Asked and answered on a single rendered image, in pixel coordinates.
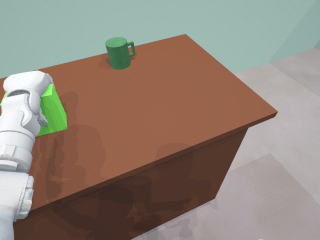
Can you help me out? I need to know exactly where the sponge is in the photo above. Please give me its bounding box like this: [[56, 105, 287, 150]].
[[0, 84, 68, 137]]

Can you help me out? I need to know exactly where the robot left hand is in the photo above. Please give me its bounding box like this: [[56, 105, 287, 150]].
[[3, 70, 55, 126]]

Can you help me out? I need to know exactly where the robot left forearm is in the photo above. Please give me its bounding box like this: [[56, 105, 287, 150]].
[[0, 87, 41, 174]]

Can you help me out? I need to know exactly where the robot left upper arm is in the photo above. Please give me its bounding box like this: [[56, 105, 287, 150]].
[[0, 171, 34, 240]]

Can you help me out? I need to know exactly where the table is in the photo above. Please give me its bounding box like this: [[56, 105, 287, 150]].
[[0, 34, 278, 240]]

